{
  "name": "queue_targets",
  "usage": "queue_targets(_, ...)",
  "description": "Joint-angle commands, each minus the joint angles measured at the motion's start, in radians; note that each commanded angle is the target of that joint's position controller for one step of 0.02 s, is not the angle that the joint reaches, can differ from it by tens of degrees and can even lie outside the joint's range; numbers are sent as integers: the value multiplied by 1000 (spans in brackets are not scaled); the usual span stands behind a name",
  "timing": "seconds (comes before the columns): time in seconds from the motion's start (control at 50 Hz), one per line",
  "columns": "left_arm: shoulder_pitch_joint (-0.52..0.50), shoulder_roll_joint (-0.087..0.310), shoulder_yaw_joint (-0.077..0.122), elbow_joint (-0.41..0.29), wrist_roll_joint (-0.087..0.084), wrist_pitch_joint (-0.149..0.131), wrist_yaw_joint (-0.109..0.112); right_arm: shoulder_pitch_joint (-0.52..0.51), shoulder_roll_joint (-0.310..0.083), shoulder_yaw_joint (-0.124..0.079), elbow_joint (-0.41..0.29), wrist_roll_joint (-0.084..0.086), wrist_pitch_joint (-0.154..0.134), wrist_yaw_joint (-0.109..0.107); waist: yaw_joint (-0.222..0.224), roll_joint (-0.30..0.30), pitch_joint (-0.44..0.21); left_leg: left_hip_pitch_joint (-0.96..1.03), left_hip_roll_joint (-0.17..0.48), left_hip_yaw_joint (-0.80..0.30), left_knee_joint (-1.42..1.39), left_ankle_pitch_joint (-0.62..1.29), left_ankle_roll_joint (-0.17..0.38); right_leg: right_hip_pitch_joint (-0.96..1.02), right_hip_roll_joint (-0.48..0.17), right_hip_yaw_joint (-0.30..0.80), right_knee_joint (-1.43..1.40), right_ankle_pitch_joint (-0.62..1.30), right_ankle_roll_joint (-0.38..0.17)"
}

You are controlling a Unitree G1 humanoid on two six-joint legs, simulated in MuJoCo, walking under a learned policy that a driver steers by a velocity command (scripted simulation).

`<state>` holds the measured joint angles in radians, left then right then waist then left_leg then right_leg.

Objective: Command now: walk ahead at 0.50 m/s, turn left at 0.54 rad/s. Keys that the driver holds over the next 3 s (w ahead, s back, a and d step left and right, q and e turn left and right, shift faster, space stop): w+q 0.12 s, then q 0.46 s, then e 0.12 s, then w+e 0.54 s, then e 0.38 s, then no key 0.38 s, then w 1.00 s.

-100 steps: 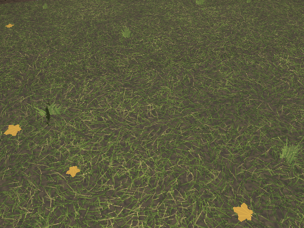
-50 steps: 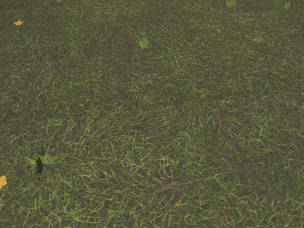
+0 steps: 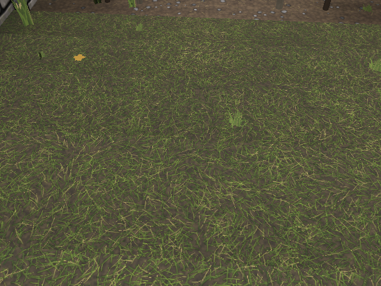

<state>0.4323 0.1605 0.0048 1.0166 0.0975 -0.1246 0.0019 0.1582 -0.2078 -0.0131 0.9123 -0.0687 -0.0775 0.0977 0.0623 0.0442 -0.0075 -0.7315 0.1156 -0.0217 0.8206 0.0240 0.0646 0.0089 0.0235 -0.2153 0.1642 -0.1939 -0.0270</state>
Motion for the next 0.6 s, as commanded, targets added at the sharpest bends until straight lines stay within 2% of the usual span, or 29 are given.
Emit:
queue_targets(0.02, -15, 144, 25, -49, -1, -22, -17, -41, -36, -2, -67, 6, 7, -4, -39, -98, 68, 58, 0, 1, -81, 80, -1, -80, -300, 18, -50, 471, -197)
queue_targets(0.08, 14, 166, 35, -40, -8, -16, -20, -108, -51, -10, -97, 7, 17, -14, -32, -103, 86, 37, -21, 13, -157, 12, 15, 49, -329, 8, -19, 492, -179)
queue_targets(0.12, 45, 187, 49, -31, -17, -2, -13, -143, -60, -16, -111, 6, 15, -19, -25, -101, 95, 29, -45, 32, -203, -83, 23, 152, -350, -2, 13, 529, -169)
queue_targets(0.14, 40, 208, 61, -40, -25, 4, -4, -146, -71, -23, -118, 10, 10, -20, -33, -103, 93, 57, -70, 55, -236, -125, 27, 184, -349, -17, 54, 637, -159)
queue_targets(0.16, 30, 232, 73, -49, -27, 7, 6, -129, -92, -33, -119, 21, 0, -22, -51, -115, 66, 140, -109, 85, -268, -125, 38, 183, -332, -49, 128, 799, -137)
queue_targets(0.18, 20, 248, 79, -58, -29, 8, 14, -75, -129, -50, -110, 39, -16, -28, -88, -115, 22, 286, -166, 126, -328, -38, 64, 143, -298, -85, 239, 922, -103)
queue_targets(0.2, 55, 223, 70, -54, -17, 4, 9, 24, -188, -78, -93, 48, -33, -48, -115, -93, -74, 544, -194, 111, -288, 133, 122, 10, -259, -90, 406, 895, -45)
queue_targets(0.22, 130, 111, 32, -113, 2, -10, 2, 235, -259, -98, -71, 39, -29, -80, -133, 78, -368, 1094, 20, -222, -192, 424, 357, -364, -167, -70, 752, 516, 77)
queue_targets(0.24, 42, 133, 31, -162, -17, -11, -33, 428, -276, -93, -25, 20, -9, -98, -194, 101, -576, 1312, 234, -622, -383, 548, 488, -529, -13, 69, 1032, -457, 122)
queue_targets(0.26, -185, 147, 35, -220, -60, -2, -52, 426, -310, -125, 17, 5, -39, -103, -253, -24, -323, 1187, 224, -562, -423, 550, 377, -722, -35, 244, 1117, -463, 83)
queue_targets(0.28, -267, 174, 41, -236, -51, 0, -39, 316, -306, -142, -5, 36, -53, -106, -224, -6, -135, 958, 181, -411, -433, 532, 322, -764, -108, 282, 1122, -468, 72)
queue_targets(0.3, -193, 225, 59, -225, -24, 8, -13, 205, -244, -124, -29, 51, -53, -106, -138, 10, -132, 793, 134, -334, -463, 501, 315, -667, -153, 288, 1072, -462, 71)
queue_targets(0.32, -154, 196, 54, -221, -20, 12, 4, 128, -191, -105, -47, 63, -57, -100, -83, 20, -78, 607, 107, -292, -510, 475, 301, -576, -170, 287, 1006, -399, 63)
queue_targets(0.34, -131, 139, 40, -222, -19, 16, 19, 91, -181, -97, -71, 59, -52, -85, -33, 9, -65, 452, 92, -274, -555, 459, 299, -459, -162, 275, 957, -355, 63)
queue_targets(0.36, -108, 130, 38, -221, -27, 22, 25, 76, -178, -97, -89, 46, -48, -73, -9, -11, -74, 408, 79, -268, -589, 414, 297, -424, -137, 266, 929, -301, 65)
queue_targets(0.4, -58, 151, 40, -199, -53, 41, 17, 21, -229, -111, -134, 33, -60, -53, 16, -6, -82, 319, 41, -219, -605, 343, 269, -373, -102, 228, 875, -171, 77)
queue_targets(0.42, -62, 163, 41, -194, -59, 53, 12, 5, -246, -115, -152, 30, -67, -46, 15, 0, -77, 281, 20, -203, -606, 308, 252, -354, -91, 211, 837, -124, 89)
queue_targets(0.46, -112, 171, 36, -204, -55, 72, 6, 15, -252, -116, -169, 27, -75, -36, -4, 14, -70, 269, 4, -218, -596, 229, 225, -336, -84, 209, 754, -67, 106)
queue_targets(0.5, -176, 186, 31, -215, -50, 83, 10, 42, -249, -119, -180, 29, -73, -31, -39, 21, -55, 336, 38, -291, -585, 110, 229, -373, -96, 236, 648, -37, 108)
queue_targets(0.54, -232, 206, 34, -228, -49, 78, 25, 99, -242, -120, -187, 32, -65, -29, -83, 37, -61, 467, 84, -384, -552, 45, 244, -445, -94, 265, 568, -62, 101)
queue_targets(0.58, -277, 222, 35, -241, -59, 66, 42, 115, -243, -120, -201, 34, -54, -33, -111, 47, -73, 570, 104, -441, -518, 32, 246, -485, -80, 270, 495, -103, 89)
queue_targets(0.6, -280, 222, 32, -238, -64, 63, 42, 101, -244, -119, -207, 37, -49, -35, -115, 47, -76, 603, 113, -435, -497, 35, 235, -493, -81, 260, 456, -96, 82)
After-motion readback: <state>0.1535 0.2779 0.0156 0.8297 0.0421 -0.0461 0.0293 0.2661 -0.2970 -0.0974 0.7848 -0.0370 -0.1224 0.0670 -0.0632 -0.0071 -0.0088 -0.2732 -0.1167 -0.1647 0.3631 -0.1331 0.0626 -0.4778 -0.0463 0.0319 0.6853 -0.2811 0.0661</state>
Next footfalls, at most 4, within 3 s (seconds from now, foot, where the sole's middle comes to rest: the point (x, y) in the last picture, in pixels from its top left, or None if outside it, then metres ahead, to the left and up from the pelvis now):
0.20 left None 0.28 0.16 -0.78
0.68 right None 0.39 -0.04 -0.78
1.10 left None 0.41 0.20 -0.78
1.64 right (223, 235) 0.80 -0.05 -0.97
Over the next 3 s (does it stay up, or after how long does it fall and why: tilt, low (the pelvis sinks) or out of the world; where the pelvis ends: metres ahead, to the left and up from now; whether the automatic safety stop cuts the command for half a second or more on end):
stays up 1.17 0.03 -0.20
